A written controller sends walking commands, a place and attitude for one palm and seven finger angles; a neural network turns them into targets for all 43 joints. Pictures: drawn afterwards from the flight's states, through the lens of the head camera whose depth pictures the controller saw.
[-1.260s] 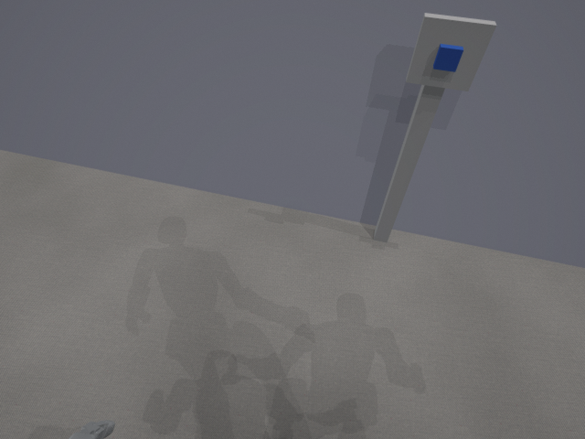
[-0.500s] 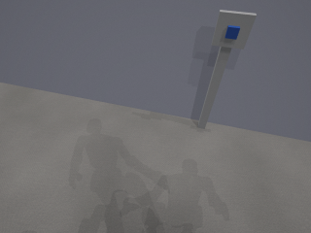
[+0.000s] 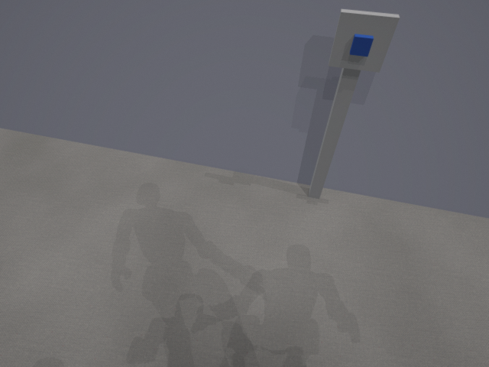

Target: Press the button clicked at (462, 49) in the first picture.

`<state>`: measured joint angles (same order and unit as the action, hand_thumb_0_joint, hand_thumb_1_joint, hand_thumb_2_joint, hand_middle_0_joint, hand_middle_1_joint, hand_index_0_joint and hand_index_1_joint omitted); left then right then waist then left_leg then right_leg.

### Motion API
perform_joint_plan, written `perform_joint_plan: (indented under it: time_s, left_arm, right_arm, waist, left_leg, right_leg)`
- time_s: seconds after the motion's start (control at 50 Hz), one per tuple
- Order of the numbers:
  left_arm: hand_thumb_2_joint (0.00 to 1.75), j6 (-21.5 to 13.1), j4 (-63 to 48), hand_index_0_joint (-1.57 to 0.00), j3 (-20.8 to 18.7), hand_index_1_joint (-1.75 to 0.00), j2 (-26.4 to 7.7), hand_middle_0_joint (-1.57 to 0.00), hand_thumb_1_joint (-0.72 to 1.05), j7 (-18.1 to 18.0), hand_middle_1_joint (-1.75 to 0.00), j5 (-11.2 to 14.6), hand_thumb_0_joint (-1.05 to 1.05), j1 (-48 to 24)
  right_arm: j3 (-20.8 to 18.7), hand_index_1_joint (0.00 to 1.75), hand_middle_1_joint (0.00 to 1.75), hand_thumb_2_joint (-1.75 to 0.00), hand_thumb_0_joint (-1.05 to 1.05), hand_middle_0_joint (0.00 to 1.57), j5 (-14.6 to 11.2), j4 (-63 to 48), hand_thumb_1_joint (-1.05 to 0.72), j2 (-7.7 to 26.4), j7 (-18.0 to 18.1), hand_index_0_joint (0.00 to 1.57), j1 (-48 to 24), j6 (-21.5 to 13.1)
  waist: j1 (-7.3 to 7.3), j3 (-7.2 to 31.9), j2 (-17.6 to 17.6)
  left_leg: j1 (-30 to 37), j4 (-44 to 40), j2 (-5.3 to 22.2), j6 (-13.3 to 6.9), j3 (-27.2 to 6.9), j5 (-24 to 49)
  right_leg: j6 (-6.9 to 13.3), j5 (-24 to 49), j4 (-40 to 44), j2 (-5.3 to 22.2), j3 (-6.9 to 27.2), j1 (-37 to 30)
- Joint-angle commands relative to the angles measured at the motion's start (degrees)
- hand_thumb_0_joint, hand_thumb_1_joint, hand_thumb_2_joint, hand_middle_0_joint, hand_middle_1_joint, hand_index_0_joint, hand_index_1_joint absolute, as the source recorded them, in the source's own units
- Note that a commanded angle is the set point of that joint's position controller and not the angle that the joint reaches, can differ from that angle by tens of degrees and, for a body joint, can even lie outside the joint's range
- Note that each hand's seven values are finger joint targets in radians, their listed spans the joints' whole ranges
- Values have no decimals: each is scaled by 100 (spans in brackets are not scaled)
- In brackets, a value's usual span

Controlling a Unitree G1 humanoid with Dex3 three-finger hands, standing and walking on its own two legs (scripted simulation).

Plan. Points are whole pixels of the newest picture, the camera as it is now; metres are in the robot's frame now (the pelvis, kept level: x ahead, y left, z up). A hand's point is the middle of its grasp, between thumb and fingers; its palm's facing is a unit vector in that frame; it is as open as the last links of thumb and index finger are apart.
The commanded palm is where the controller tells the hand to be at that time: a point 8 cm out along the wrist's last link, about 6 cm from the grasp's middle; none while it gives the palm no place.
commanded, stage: look at it before walking up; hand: left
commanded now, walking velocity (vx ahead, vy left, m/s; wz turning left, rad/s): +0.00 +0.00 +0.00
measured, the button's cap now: (361, 44) +1.06 -0.32 +0.07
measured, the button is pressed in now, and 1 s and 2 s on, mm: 0 0 0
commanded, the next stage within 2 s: walk to a spot facing it in 0.48 s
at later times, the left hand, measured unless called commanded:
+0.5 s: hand out of the picture +0.09 +0.25 -0.15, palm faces -0.03 -0.94 -0.33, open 7.4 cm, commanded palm none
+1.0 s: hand out of the picture +0.05 +0.18 -0.18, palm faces -0.13 -0.95 -0.27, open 7.4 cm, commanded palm none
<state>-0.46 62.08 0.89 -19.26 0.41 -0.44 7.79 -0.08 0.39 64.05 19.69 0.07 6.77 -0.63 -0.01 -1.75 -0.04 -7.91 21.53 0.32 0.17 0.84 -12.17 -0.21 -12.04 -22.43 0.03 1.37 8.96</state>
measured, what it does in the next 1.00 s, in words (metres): stands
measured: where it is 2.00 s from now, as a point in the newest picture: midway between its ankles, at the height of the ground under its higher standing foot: outside the picture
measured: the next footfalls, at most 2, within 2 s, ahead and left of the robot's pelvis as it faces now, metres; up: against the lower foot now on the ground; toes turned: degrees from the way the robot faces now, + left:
left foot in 1.42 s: +0.04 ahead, +0.13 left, +0.00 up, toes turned -25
right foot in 1.90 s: -0.07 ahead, -0.13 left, +0.00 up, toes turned -51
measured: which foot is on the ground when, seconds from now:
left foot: down 0.00-0.94, up 0.96-1.00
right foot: down 0.00-1.00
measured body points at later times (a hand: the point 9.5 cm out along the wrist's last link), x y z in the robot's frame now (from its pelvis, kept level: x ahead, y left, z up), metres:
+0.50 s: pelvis +0.01 +0.00 +0.00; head +0.01 +0.00 +0.45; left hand +0.09 +0.30 -0.13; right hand +0.10 -0.30 -0.13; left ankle -0.01 +0.12 -0.75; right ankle +0.00 -0.12 -0.75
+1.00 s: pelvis -0.01 -0.02 -0.03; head +0.02 -0.05 +0.42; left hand +0.06 +0.23 -0.16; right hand +0.03 -0.29 -0.18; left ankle -0.02 +0.12 -0.71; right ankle -0.01 -0.11 -0.75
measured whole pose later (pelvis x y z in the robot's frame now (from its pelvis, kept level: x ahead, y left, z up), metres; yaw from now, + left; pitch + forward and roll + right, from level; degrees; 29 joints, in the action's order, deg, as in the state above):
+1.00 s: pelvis -0.01 -0.02 -0.03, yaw -10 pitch -1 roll +1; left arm 2.1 54.4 -1.7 -12.0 0.6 -1.1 14.8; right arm -2.8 0.5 56.4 13.9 1.1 8.5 3.2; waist 1.8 -5.7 1.9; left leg -20.1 52.5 3.8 2.3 3.9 -27.8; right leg 3.3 -19.4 -40.3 -2.2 -0.5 19.2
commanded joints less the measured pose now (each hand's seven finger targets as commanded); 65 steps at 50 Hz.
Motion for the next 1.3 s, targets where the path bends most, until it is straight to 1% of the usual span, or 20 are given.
perform_joint_plan:
  time_s: [0.0,0.58,0.6,0.66,0.76,0.78,0.8,0.84,0.86,0.88,0.9,0.92,0.94,0.96,0.98,1.02,1.06,1.12,1.2,1.28]
  left_arm:
    - [90,-144,-383,-20,-274,-30,-1226,-20,90,-111,-30,-10,0,-239]
    - [90,-123,-366,-20,-292,-30,-1243,-20,90,-111,-30,-16,0,-248]
    - [90,-93,-394,-20,-304,-30,-1204,-20,90,-107,-30,-19,0,-250]
    - [90,103,-441,-20,-245,-30,-591,-20,90,-146,-30,-16,0,130]
    - [90,262,-832,-20,-373,-30,-497,-20,90,-80,-30,-60,0,314]
    - [90,277,-896,-20,-390,-30,-442,-20,90,-57,-30,-60,0,373]
    - [90,291,-961,-20,-408,-30,-365,-20,90,-41,-30,-64,0,430]
    - [90,322,-1069,-20,-466,-30,-227,-20,90,-16,-30,-64,0,559]
    - [90,309,-1085,-20,-497,-30,-183,-20,90,4,-30,-69,0,714]
    - [90,277,-1021,-20,-534,-30,-171,-20,90,20,-30,-81,0,1101]
    - [90,199,-962,-20,-601,-30,-416,-20,90,5,-30,-121,0,1439]
    - [90,94,-1021,-20,-699,-30,-1055,-20,90,-89,-30,-172,0,1446]
    - [90,118,-1073,-20,-679,-30,-912,-20,90,-151,-30,-60,0,1563]
    - [90,139,-1142,-20,-684,-30,-833,-20,90,-162,-30,-81,0,1130]
    - [90,129,-1246,-20,-654,-30,-642,-20,90,-152,-30,-66,0,825]
    - [90,90,-1314,-20,-627,-30,-447,-20,90,-148,-30,-52,0,647]
    - [90,83,-1281,-20,-658,-30,-416,-20,90,-144,-30,-58,0,796]
    - [90,102,-1196,-20,-701,-30,-416,-20,90,-125,-30,-62,0,1007]
    - [90,141,-1195,-20,-746,-30,-433,-20,90,-114,-30,-89,0,1061]
    - [90,201,-1290,-20,-798,-30,-560,-20,90,-107,-30,-115,0,849]
  right_arm:
    - [-207,30,30,-90,0,20,7,-367,-90,1165,63,20,-274,-140]
    - [-215,30,30,-90,0,20,5,-363,-90,1210,94,20,-336,-160]
    - [-225,30,30,-90,0,20,6,-381,-90,1165,108,20,-288,-151]
    - [-162,30,30,-90,0,20,16,-423,-90,512,152,20,141,-18]
    - [-375,30,30,-90,0,20,41,-860,-90,668,191,20,167,110]
    - [-414,30,30,-90,0,20,42,-941,-90,709,191,20,128,109]
    - [-446,30,30,-90,0,20,41,-1014,-90,708,186,20,100,93]
    - [-495,30,30,-90,0,20,58,-1163,-90,695,171,20,-23,80]
    - [-510,30,30,-90,0,20,75,-1233,-90,661,173,20,-145,82]
    - [-518,30,30,-90,0,20,74,-1287,-90,650,167,20,-291,98]
    - [-505,30,30,-90,0,20,48,-1344,-90,478,149,20,-281,154]
    - [-411,30,30,-90,0,20,8,-1534,-90,-38,114,20,-49,180]
    - [-438,30,30,-90,0,20,4,-1563,-90,163,152,20,-236,244]
    - [-471,30,30,-90,0,20,-14,-1511,-90,103,141,20,-289,229]
    - [-474,30,30,-90,0,20,13,-1451,-90,140,124,20,-195,202]
    - [-474,30,30,-90,0,20,43,-1305,-90,41,102,20,56,181]
    - [-462,30,30,-90,0,20,43,-1271,-90,-57,128,20,109,195]
    - [-455,30,30,-90,0,20,30,-1339,-90,-145,149,20,-14,194]
    - [-446,30,30,-90,0,20,14,-1461,-90,-156,179,20,-122,163]
    - [-435,30,30,-90,0,20,-39,-1538,-90,-168,208,20,29,103]
  waist:
    - [-21,356,-44]
    - [-6,398,28]
    - [-10,385,37]
    - [-44,393,5]
    - [-21,131,426]
    - [-11,139,684]
    - [19,160,900]
    - [90,149,1057]
    - [217,83,949]
    - [421,156,761]
    - [552,158,-262]
    - [388,96,-2279]
    - [534,192,-1661]
    - [312,-98,-1240]
    - [183,-127,-879]
    - [44,240,-555]
    - [103,474,-550]
    - [200,464,-516]
    - [280,532,-767]
    - [234,666,-870]
  left_leg:
    - [120,-309,648,-146,-552,782]
    - [401,-427,727,-141,-487,1177]
    - [433,-311,744,-132,-415,1270]
    - [443,38,808,-27,-124,1401]
    - [103,93,1243,-271,-274,714]
    - [11,29,1464,-409,-376,781]
    - [-47,-29,1738,-613,-498,1126]
    - [-310,23,2090,-889,-433,1515]
    - [-621,300,2054,-797,-262,1585]
    - [-862,880,1833,-545,73,1320]
    - [-1282,2226,1203,-80,578,400]
    - [-2583,3812,186,344,735,-2067]
    - [-2266,4249,195,245,-247,-2104]
    - [-2445,4576,271,222,-375,-1746]
    - [-2442,4585,372,244,-430,-1317]
    - [-2197,4355,391,330,-304,-889]
    - [-2110,4130,337,373,-225,-869]
    - [-2162,3732,265,402,-189,-935]
    - [-1985,3058,167,374,-198,-1097]
    - [-1463,2075,28,264,-192,-1270]
  right_leg:
    - [214,869,363,685,583,8]
    - [194,1269,369,656,538,-122]
    - [199,1446,282,634,568,-63]
    - [128,1839,-163,569,622,224]
    - [69,1057,-1159,183,508,1024]
    - [37,602,-1611,77,380,1120]
    - [-9,-366,-2127,-5,188,1218]
    - [-58,-1555,-2692,127,-60,1153]
    - [-31,-1432,-2401,235,-55,829]
    - [-24,-825,-1747,259,-110,364]
    - [81,423,-552,554,469,15]
    - [624,1783,462,1997,2964,-127]
    - [866,1337,864,1980,3215,367]
    - [1068,614,851,1819,3137,562]
    - [1114,522,733,1584,2732,573]
    - [1006,938,505,1242,2140,354]
    - [999,1127,401,1152,2015,155]
    - [1011,1257,368,1084,2104,-52]
    - [1067,1255,360,992,2423,-120]
    - [1042,1448,249,903,2678,-3]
